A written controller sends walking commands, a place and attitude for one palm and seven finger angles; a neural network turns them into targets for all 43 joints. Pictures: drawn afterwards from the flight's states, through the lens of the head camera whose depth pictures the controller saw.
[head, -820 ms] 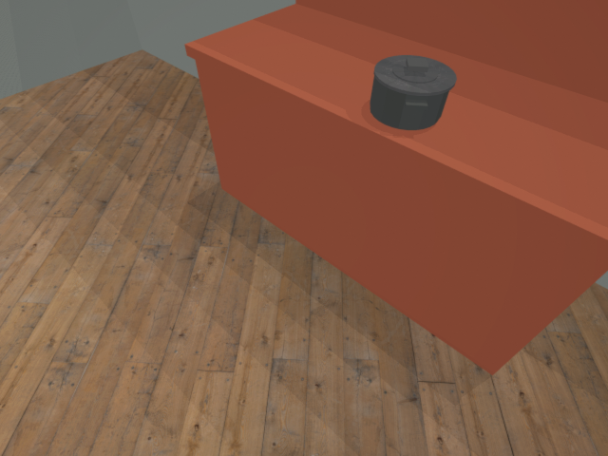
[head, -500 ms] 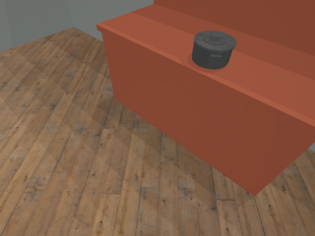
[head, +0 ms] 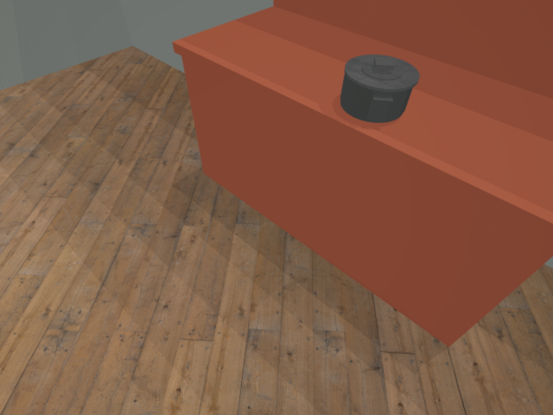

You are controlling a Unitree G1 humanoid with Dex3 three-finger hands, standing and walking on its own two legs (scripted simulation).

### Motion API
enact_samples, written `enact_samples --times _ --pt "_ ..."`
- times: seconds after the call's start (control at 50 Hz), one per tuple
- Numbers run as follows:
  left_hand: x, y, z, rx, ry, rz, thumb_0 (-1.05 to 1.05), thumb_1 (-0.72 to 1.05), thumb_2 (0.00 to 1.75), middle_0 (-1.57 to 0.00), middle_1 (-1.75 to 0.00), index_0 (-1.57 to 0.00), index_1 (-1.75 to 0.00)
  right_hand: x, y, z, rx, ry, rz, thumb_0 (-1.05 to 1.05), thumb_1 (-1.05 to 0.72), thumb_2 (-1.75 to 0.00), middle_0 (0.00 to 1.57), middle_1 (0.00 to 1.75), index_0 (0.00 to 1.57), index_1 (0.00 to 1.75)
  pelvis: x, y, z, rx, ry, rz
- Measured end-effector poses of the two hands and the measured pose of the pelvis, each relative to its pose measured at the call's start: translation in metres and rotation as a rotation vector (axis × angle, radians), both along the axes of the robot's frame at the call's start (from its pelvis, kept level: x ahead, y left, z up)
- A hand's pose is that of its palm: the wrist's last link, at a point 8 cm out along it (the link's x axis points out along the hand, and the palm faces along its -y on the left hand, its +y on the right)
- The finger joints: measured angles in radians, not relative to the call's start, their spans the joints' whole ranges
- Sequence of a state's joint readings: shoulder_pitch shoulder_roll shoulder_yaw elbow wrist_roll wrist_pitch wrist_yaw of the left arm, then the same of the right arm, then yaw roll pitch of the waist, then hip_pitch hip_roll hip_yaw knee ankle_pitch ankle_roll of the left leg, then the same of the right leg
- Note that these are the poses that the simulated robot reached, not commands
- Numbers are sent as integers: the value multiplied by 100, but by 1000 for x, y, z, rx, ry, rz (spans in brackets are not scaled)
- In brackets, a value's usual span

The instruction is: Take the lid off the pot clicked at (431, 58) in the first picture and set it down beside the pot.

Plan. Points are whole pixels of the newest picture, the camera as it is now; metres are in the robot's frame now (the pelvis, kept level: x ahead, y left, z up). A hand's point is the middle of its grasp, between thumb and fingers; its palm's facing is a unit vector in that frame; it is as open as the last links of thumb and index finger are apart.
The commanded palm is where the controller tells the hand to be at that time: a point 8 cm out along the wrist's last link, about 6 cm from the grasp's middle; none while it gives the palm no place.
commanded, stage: walk to a spot facing it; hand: left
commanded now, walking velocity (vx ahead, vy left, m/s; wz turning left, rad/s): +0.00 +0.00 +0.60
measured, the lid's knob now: (383, 63) +0.98 -0.24 +0.06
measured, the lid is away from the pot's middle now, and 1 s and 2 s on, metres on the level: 0.00 0.00 0.00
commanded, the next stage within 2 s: turn to face it in 1.06 s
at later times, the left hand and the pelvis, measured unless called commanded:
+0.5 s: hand out of the picture +0.07 +0.26 -0.18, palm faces +0.25 -0.95 -0.21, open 7.3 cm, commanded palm none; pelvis +0.07 +0.05 -0.01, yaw +15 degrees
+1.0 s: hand (162, 411) +0.16 +0.20 -0.16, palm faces +0.55 -0.80 -0.24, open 7.3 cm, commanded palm none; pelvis +0.26 +0.04 +0.00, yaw +32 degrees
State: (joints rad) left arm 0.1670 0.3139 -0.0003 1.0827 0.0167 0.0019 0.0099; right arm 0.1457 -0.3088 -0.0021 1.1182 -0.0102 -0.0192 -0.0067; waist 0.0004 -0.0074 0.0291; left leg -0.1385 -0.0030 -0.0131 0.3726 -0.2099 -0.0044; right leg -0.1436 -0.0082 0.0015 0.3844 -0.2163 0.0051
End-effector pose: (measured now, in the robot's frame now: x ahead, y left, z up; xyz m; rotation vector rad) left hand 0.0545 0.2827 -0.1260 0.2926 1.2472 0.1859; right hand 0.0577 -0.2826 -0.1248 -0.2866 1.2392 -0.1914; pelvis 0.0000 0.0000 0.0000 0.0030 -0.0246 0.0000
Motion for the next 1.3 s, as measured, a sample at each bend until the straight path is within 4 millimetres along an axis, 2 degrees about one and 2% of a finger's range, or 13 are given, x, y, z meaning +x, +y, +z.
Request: enact_samples --times 0.18,0.26,0.34,0.46,0.56,0.64,0.72,0.78,0.86,0.98,1.1,1.2,1.3 --pt "-23 -7 -14 -47 -27 107 0 91 90 -20 -30 -21 -30 -4 25 -13 33 82 54 1 -91 -90 20 30 20 30 3 8 -9 -17 14 95" --pt "-46 -1 -25 -84 7 172 0 91 90 -20 -30 -21 -30 10 49 -10 52 79 91 1 -91 -90 20 30 20 30 14 22 -11 -3 10 151" --pt "-57 13 -42 -106 71 218 0 91 90 -20 -30 -21 -30 21 69 -20 46 45 107 1 -91 -90 20 30 20 30 26 41 -25 -4 20 188" --pt "-21 21 -26 -112 8 264 1 91 90 -20 -30 -20 -30 24 92 -15 76 141 123 1 -91 -90 20 30 20 30 56 49 -11 15 47 236" --pt "27 18 -11 -105 -62 284 0 91 90 -20 -30 -20 -30 53 100 -16 110 175 146 1 -91 -90 20 30 20 30 88 48 -6 18 57 278" --pt "76 13 -6 -88 -110 282 0 91 90 -20 -30 -20 -30 93 95 -26 129 173 163 1 -91 -90 20 30 20 30 122 41 -9 29 58 308" --pt "120 7 -5 -49 -202 308 0 91 90 -20 -30 -20 -30 148 84 -45 132 179 221 1 -91 -90 20 30 20 30 159 31 -21 21 40 366" --pt "125 0 2 -33 -226 375 0 91 90 -20 -30 -20 -30 206 83 -42 124 154 300 1 -91 -90 20 30 20 30 181 29 -17 19 26 413" --pt "112 -15 5 -39 -152 475 0 91 90 -20 -30 -20 -30 294 97 -26 124 58 381 1 -91 -90 20 30 19 30 213 31 -5 16 28 471" --pt "79 -42 -1 -82 12 622 0 92 90 -20 -30 -20 -30 407 146 -7 132 -57 521 1 -92 -90 20 30 19 30 252 40 0 11 34 549" --pt "52 -68 -11 -156 163 761 0 91 90 -20 -30 -20 -30 486 229 -2 160 -112 703 1 -92 -90 19 30 19 30 283 62 -5 3 31 616" --pt "43 -62 -28 -205 237 846 0 91 90 -20 -30 -20 -30 526 299 -8 179 -191 817 1 -91 -90 20 30 19 30 307 96 -24 -13 23 659" --pt "70 -20 -39 -164 191 857 0 91 90 -20 -30 -20 -30 526 318 -8 172 -187 812 1 -91 -90 20 30 20 30 321 110 -23 8 2 670"
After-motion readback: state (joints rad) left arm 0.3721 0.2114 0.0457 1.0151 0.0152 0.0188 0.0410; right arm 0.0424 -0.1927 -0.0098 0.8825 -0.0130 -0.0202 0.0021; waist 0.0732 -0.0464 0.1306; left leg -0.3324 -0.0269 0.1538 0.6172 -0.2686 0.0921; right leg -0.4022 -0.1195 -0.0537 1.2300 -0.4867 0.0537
